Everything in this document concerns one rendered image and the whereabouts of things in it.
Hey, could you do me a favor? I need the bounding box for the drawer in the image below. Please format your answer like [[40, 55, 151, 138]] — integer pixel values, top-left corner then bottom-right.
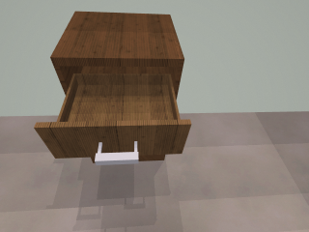
[[34, 73, 192, 159]]

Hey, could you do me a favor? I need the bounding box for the handle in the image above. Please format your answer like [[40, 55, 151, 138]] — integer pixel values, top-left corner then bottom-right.
[[95, 141, 139, 165]]

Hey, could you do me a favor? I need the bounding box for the cabinet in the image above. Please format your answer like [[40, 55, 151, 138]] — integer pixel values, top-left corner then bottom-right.
[[50, 11, 184, 163]]

